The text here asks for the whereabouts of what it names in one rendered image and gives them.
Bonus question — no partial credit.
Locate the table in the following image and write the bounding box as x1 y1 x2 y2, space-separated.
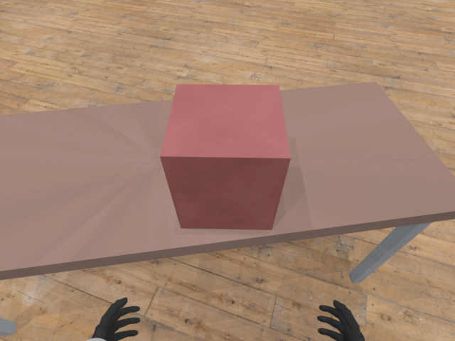
0 82 455 336

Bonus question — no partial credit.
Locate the right robot hand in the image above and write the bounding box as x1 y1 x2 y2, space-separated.
317 300 365 341

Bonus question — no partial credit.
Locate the carton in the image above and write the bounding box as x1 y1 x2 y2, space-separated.
160 84 291 230

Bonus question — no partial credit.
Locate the left robot hand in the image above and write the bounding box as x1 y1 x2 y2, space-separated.
91 298 140 341

